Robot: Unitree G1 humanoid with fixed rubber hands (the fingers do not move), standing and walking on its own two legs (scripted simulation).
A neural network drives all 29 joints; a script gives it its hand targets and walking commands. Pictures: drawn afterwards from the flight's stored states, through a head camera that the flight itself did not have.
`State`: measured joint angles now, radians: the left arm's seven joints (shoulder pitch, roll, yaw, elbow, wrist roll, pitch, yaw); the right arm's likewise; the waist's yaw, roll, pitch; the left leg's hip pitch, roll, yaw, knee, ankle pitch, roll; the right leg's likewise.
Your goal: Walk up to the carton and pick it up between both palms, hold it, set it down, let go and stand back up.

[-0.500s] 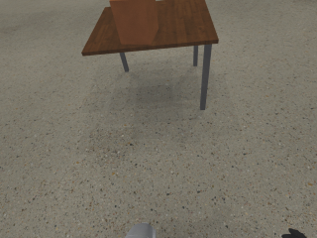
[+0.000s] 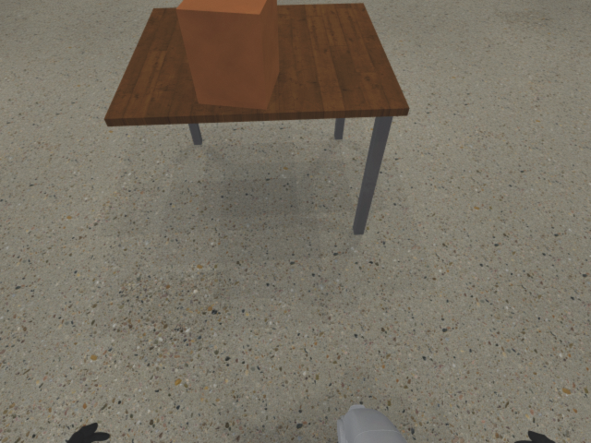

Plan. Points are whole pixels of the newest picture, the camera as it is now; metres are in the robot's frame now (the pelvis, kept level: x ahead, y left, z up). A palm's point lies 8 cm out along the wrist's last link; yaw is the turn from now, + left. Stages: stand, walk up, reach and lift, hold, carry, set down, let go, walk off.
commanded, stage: walk up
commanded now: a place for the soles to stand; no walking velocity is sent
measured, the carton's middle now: (235, 45) +1.08 +0.12 +0.00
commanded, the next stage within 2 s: none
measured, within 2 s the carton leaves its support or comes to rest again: neither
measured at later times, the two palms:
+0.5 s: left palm (24, 407) +0.20 +0.38 -0.07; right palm (480, 334) +0.28 -0.30 -0.11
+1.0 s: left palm (67, 263) +0.44 +0.41 -0.09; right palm (432, 296) +0.35 -0.24 -0.11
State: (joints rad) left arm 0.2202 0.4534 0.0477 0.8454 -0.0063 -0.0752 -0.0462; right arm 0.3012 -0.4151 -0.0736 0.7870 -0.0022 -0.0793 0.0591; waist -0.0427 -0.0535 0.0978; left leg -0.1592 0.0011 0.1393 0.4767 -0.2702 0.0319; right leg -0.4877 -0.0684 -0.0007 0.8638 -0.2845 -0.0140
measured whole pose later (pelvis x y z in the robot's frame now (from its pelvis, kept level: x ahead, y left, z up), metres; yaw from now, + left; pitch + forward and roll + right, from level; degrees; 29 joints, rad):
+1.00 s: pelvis +0.34 +0.09 -0.01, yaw -3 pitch -3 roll +2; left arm 0.25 0.43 0.06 0.87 0.02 -0.08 -0.05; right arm 0.36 -0.45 -0.08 0.77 -0.01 -0.05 0.06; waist -0.05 0.01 0.09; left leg -0.18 0.01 0.17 0.60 -0.37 0.03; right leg -0.39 -0.07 -0.04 0.62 -0.19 -0.03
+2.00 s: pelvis +0.54 +0.14 -0.03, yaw -4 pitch -4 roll +2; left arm 0.09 0.39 0.04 0.88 0.01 0.00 -0.01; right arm 0.24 -0.41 -0.03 0.88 -0.01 -0.03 -0.01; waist -0.01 0.02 0.13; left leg -0.29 0.02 0.04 0.76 -0.38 -0.02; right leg -0.44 -0.06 -0.04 0.78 -0.28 -0.02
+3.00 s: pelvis +0.58 +0.15 +0.01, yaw +0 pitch -2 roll +0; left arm 0.07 0.36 0.02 1.15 0.01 0.00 -0.02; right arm 0.06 -0.37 0.00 1.09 -0.02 -0.03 -0.01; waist 0.03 0.01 0.07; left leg -0.09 0.00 -0.02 0.37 -0.23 -0.01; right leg -0.19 -0.06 -0.08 0.37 -0.13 0.01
